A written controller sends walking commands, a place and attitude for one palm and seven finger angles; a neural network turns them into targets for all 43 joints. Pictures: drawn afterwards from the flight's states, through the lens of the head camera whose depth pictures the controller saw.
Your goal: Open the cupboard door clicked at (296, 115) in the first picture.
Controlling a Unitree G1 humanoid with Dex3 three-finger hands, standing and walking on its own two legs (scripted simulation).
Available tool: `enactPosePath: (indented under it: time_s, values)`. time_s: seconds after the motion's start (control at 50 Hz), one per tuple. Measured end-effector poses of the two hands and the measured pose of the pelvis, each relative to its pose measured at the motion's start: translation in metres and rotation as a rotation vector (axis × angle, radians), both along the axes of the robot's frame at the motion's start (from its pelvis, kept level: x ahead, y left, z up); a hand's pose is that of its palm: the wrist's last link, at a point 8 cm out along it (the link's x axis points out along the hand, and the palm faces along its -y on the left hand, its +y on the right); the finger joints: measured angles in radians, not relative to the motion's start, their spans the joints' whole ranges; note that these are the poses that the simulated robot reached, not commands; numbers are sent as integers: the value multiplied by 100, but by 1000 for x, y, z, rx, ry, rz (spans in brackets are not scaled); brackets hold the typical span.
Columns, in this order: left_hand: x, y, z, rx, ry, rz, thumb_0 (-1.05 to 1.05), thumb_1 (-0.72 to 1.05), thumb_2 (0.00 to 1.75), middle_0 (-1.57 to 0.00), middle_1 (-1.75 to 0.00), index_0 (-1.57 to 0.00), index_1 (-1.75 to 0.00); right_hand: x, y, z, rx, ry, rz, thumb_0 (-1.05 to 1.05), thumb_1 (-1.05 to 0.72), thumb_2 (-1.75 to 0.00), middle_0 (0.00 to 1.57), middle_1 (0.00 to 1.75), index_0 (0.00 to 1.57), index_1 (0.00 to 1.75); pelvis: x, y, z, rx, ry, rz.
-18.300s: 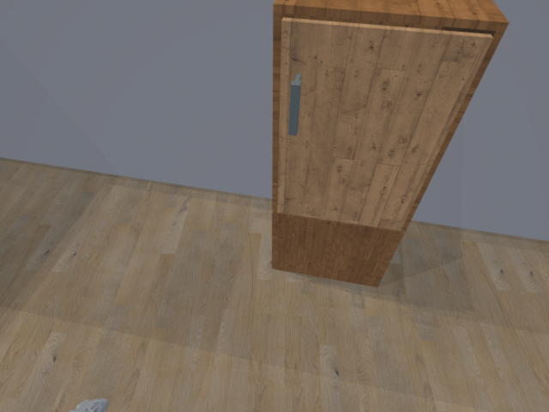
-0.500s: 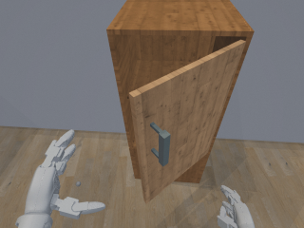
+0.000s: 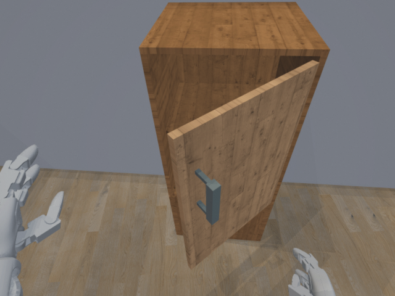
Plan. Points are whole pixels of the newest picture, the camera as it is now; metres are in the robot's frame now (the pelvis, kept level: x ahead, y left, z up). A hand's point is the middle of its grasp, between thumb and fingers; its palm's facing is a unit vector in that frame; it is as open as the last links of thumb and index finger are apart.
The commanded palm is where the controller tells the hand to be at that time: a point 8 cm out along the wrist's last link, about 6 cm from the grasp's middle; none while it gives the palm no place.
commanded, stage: draw the hand back to the body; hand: left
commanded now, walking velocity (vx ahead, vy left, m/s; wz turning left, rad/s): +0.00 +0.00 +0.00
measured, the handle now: (206, 197) +0.31 +0.02 +0.06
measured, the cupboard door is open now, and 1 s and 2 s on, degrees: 43 43 43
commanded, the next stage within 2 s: step back with the hand held close in 0.38 s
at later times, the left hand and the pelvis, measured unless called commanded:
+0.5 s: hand (61, 216) +0.19 +0.24 +0.15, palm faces +0.42 -0.81 -0.40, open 7.5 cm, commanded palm +0.14 +0.28 +0.17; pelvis +0.00 -0.02 +0.00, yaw +0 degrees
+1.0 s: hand (33, 242) +0.14 +0.25 +0.15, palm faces +0.36 -0.79 -0.49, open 7.5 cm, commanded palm +0.08 +0.30 +0.17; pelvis -0.06 +0.00 -0.01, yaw +0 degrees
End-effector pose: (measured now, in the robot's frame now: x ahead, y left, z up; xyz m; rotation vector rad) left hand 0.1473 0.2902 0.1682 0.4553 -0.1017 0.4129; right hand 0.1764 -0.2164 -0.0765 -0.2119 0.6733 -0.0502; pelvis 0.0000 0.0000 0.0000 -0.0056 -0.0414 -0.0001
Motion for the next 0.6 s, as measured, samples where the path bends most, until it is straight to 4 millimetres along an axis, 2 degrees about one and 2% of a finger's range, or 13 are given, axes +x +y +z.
enactPosePath:
  time_s: [0.1,0.22,0.52,0.6]
  values:
    - [0,5,5,10,-16,37,1,75,83,-20,-30,-20,-30,-1,-7,-2,2,14,-8,2,-91,-90,20,30,20,30,0,-4,1,1,-2,1]
    - [2,-6,-3,-21,7,22,1,84,87,-21,-30,-20,-30,-2,-13,-4,1,23,-14,2,-91,-90,20,30,20,30,1,-9,1,4,-2,2]
    - [-1,-19,1,-9,6,21,2,89,89,-21,-30,-21,-30,-1,-24,-6,15,18,-21,2,-91,-90,20,30,20,30,-1,-23,1,7,-10,4]
    - [-1,-18,9,44,-20,11,2,89,89,-21,-30,-21,-30,-3,-29,-6,10,36,-25,2,-91,-90,20,30,20,30,-4,-25,0,-3,10,18]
